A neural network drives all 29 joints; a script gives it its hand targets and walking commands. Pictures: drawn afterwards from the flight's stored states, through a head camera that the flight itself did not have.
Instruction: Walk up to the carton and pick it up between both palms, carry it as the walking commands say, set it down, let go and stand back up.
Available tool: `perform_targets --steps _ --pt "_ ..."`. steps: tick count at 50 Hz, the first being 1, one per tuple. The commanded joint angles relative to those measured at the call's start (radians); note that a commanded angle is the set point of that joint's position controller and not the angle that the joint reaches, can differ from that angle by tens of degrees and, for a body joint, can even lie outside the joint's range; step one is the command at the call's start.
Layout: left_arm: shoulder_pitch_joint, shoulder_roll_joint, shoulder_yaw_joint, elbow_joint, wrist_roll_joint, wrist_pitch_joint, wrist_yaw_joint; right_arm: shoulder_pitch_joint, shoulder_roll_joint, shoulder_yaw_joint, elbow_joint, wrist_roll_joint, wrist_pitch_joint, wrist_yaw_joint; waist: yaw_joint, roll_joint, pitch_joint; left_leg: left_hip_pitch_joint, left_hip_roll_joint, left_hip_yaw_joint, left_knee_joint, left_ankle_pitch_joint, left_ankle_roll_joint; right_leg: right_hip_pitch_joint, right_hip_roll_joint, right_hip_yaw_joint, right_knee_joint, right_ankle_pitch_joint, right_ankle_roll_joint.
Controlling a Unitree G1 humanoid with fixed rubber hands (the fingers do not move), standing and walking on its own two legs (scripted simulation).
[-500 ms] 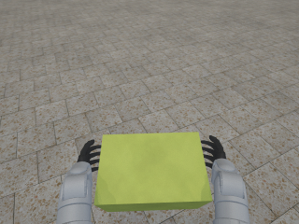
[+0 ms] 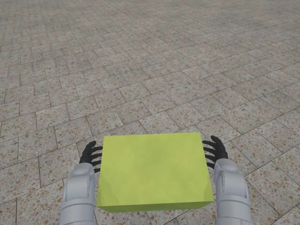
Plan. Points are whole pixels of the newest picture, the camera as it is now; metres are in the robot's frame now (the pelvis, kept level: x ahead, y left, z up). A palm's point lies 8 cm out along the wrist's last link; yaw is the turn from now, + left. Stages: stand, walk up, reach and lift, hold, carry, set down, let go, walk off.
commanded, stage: hold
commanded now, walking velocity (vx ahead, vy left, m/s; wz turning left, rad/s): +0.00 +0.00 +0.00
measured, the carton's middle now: (153, 173) +0.29 +0.00 -0.04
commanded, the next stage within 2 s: carry in 0.48 s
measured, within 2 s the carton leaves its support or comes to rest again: neither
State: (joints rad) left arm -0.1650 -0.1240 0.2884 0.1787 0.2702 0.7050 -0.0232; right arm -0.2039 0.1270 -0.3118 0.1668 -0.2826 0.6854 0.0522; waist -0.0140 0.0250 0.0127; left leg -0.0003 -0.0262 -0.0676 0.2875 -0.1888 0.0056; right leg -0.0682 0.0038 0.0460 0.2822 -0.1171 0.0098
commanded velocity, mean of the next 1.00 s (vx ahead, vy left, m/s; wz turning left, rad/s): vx -0.14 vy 0.00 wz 0.00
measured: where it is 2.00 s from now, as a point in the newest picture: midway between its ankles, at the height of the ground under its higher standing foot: outside the picture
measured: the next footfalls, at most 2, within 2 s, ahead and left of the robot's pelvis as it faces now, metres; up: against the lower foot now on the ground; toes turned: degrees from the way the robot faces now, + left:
left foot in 1.22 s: -0.15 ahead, +0.08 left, +0.00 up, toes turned +2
right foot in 1.56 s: -0.25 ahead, -0.15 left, +0.00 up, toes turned -10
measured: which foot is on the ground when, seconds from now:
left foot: down 0.00-1.00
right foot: down 0.00-1.00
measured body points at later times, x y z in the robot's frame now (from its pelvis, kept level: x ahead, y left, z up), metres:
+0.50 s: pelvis +0.00 -0.01 +0.00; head -0.03 -0.02 +0.45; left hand +0.28 +0.18 +0.02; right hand +0.29 -0.19 +0.03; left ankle -0.01 +0.12 -0.75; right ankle +0.03 -0.13 -0.75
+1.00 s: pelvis -0.10 -0.02 -0.05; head -0.15 -0.03 +0.39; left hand +0.15 +0.15 +0.04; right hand +0.14 -0.22 +0.04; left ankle -0.02 +0.12 -0.75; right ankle +0.00 -0.13 -0.75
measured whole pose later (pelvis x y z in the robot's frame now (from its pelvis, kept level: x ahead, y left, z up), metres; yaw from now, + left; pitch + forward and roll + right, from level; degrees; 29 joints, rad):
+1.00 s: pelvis -0.10 -0.02 -0.05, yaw -4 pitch -2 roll +1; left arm -0.05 -0.13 0.19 -0.38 0.10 1.20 0.14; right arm -0.10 0.13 -0.19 -0.35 -0.13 1.15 -0.10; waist 0.01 0.01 -0.09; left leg -0.48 0.02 0.01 0.84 -0.34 -0.01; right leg -0.53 -0.01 -0.01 0.82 -0.25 -0.01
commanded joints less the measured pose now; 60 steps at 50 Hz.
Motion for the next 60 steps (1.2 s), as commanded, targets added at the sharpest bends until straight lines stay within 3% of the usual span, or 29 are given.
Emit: perform_targets --steps 1,14,17,18,23,24,26,28,29,33,36,39,43,45,47,48,49,50,51,52,53,55,57,59,60 --pt "-0.655 -0.784 -0.668 -0.096 -0.292 -0.053 -0.291 -0.480 0.794 0.662 -0.017 0.285 -0.014 0.282 -0.002 -0.017 -0.266 -0.101 -0.061 -0.006 -0.067 0.169 -0.025 0.193 0.092 -0.007 0.002 0.144 -0.009" --pt "-0.633 -0.772 -0.679 -0.119 -0.302 -0.059 -0.298 -0.460 0.816 0.706 -0.050 0.298 -0.014 0.269 0.009 -0.034 -0.296 -0.084 -0.072 -0.004 -0.062 0.207 -0.015 0.220 0.081 0.007 0.003 0.229 0.001" --pt "-0.625 -0.755 -0.670 -0.118 -0.297 -0.057 -0.296 -0.431 0.825 0.695 -0.023 0.298 -0.009 0.266 0.012 -0.016 -0.261 -0.096 -0.073 -0.003 -0.066 0.201 -0.015 0.221 0.075 0.012 -0.003 0.228 0.000" --pt "-0.635 -0.760 -0.668 -0.111 -0.303 -0.057 -0.302 -0.455 0.822 0.698 -0.036 0.296 -0.011 0.265 0.011 -0.044 -0.274 -0.093 -0.074 0.000 -0.065 0.177 -0.010 0.221 0.076 0.007 -0.002 0.211 0.004" --pt "-0.645 -0.754 -0.663 -0.102 -0.297 -0.059 -0.309 -0.457 0.821 0.690 -0.027 0.290 -0.011 0.263 0.010 -0.031 -0.260 -0.106 -0.077 0.000 -0.063 0.165 -0.010 0.225 0.073 0.010 -0.007 0.202 0.003" --pt "-0.688 -0.795 -0.708 -0.115 -0.332 -0.034 -0.309 -0.499 0.864 0.724 -0.040 0.300 0.008 0.264 0.005 -0.076 -0.385 -0.143 0.118 -0.007 0.205 0.118 -0.007 0.061 -0.144 0.035 0.164 0.333 -0.023" --pt "-0.665 -0.805 -0.730 -0.162 -0.353 -0.023 -0.297 -0.490 0.889 0.759 -0.068 0.332 0.025 0.259 0.015 -0.037 -0.452 -0.149 0.115 -0.005 0.302 0.241 -0.007 0.023 -0.172 0.070 0.242 0.595 -0.059" --pt "-0.689 -0.828 -0.778 -0.234 -0.393 0.010 -0.283 -0.501 0.915 0.792 -0.105 0.376 0.059 0.249 0.018 -0.055 -0.447 -0.181 0.122 -0.016 0.339 0.299 -0.006 -0.024 -0.181 0.066 0.283 0.648 -0.063" --pt "-0.693 -0.843 -0.795 -0.253 -0.409 0.036 -0.276 -0.527 0.916 0.796 -0.129 0.392 0.083 0.240 0.016 -0.056 -0.443 -0.181 0.128 -0.022 0.336 0.294 0.005 -0.074 -0.174 0.078 0.282 0.603 -0.055" --pt "-0.691 -0.851 -0.869 -0.398 -0.491 0.145 -0.237 -0.460 0.902 0.805 -0.218 0.429 0.185 0.199 0.011 -0.011 -0.463 -0.180 0.199 -0.068 0.369 0.486 0.059 -0.199 -0.146 0.082 0.373 0.388 -0.024" --pt "-0.665 -0.848 -0.904 -0.482 -0.525 0.239 -0.200 -0.443 0.891 0.815 -0.309 0.459 0.270 0.160 0.008 0.014 -0.454 -0.236 0.225 -0.115 0.346 0.450 0.089 -0.264 -0.122 0.081 0.421 0.212 -0.013" --pt "-0.627 -0.845 -0.934 -0.580 -0.547 0.318 -0.170 -0.415 0.894 0.846 -0.402 0.491 0.345 0.131 0.005 0.028 -0.421 -0.292 0.236 -0.125 0.313 0.293 0.103 -0.321 -0.105 0.070 0.439 0.044 -0.007" --pt "-0.567 -0.810 -0.930 -0.676 -0.563 0.410 -0.128 -0.336 0.863 0.848 -0.489 0.501 0.429 0.092 0.012 0.130 -0.328 -0.504 0.285 -0.182 0.193 -0.009 0.142 -0.313 -0.048 0.005 0.578 -0.297 -0.006" --pt "-0.549 -0.802 -0.918 -0.688 -0.575 0.446 -0.121 -0.306 0.845 0.841 -0.510 0.496 0.463 0.076 0.012 0.130 -0.273 -0.668 0.296 -0.182 0.090 -0.289 0.152 -0.247 -0.021 -0.045 0.704 -0.309 -0.002" --pt "-0.540 -0.807 -0.916 -0.724 -0.596 0.471 -0.115 -0.325 0.849 0.858 -0.561 0.509 0.490 0.058 0.034 0.143 -0.247 -0.727 0.255 -0.111 0.119 -0.356 0.107 -0.190 -0.039 -0.050 0.578 -0.279 -0.001" --pt "-0.549 -0.805 -0.915 -0.744 -0.603 0.479 -0.111 -0.348 0.852 0.866 -0.591 0.516 0.499 0.052 0.037 0.078 -0.254 -0.694 0.213 -0.077 0.193 -0.347 0.085 -0.183 -0.040 -0.034 0.457 -0.286 -0.001" --pt "-0.533 -0.800 -0.904 -0.736 -0.605 0.488 -0.109 -0.343 0.847 0.874 -0.602 0.518 0.510 0.043 0.040 -0.059 -0.240 -0.726 0.133 -0.013 0.330 -0.360 0.054 -0.202 -0.117 0.108 0.302 -0.411 -0.027" --pt "-0.527 -0.780 -0.889 -0.751 -0.596 0.490 -0.105 -0.339 0.860 0.888 -0.622 0.526 0.520 0.043 0.023 -0.358 -0.254 -0.650 -0.014 0.148 0.670 -0.355 0.010 -0.340 -0.341 0.430 0.003 -0.507 -0.093" --pt "-0.479 -0.763 -0.858 -0.724 -0.567 0.493 -0.100 -0.377 0.867 0.915 -0.640 0.546 0.527 0.042 0.013 -0.394 -0.270 -0.512 -0.034 0.129 0.936 -0.332 -0.005 -0.511 -0.408 0.531 -0.163 -0.658 -0.123" --pt "-0.455 -0.765 -0.848 -0.733 -0.556 0.491 -0.095 -0.363 0.879 0.925 -0.643 0.556 0.532 0.046 0.011 -0.316 -0.279 -0.459 -0.008 0.079 1.004 -0.280 -0.005 -0.546 -0.388 0.464 -0.164 -0.613 -0.130" --pt "-0.450 -0.782 -0.845 -0.752 -0.559 0.489 -0.090 -0.382 0.886 0.930 -0.673 0.574 0.532 0.049 0.009 -0.270 -0.294 -0.426 0.019 0.074 0.983 -0.257 -0.005 -0.549 -0.347 0.357 -0.139 -0.521 -0.114" --pt "-0.481 -0.820 -0.857 -0.803 -0.569 0.487 -0.076 -0.352 0.900 0.922 -0.663 0.586 0.530 0.051 0.007 -0.208 -0.367 -0.345 0.033 0.114 0.758 -0.255 -0.001 -0.434 -0.245 0.153 -0.075 -0.315 -0.055" --pt "-0.443 -0.816 -0.847 -0.821 -0.552 0.490 -0.066 -0.346 0.909 0.929 -0.687 0.598 0.529 0.047 0.020 -0.271 -0.404 -0.318 -0.001 0.158 0.559 -0.309 0.007 -0.306 -0.238 0.137 -0.091 -0.269 -0.038" --pt "-0.370 -0.790 -0.843 -0.813 -0.542 0.503 -0.057 -0.279 0.883 0.909 -0.684 0.593 0.535 0.040 0.026 -0.284 -0.426 -0.230 -0.025 0.185 0.345 -0.355 0.025 -0.253 -0.248 0.149 -0.132 -0.283 -0.017" --pt "-0.357 -0.787 -0.843 -0.798 -0.536 0.510 -0.053 -0.267 0.873 0.898 -0.681 0.587 0.538 0.038 0.020 -0.246 -0.425 -0.143 -0.030 0.206 0.183 -0.337 0.036 -0.256 -0.212 0.108 -0.119 -0.275 0.020"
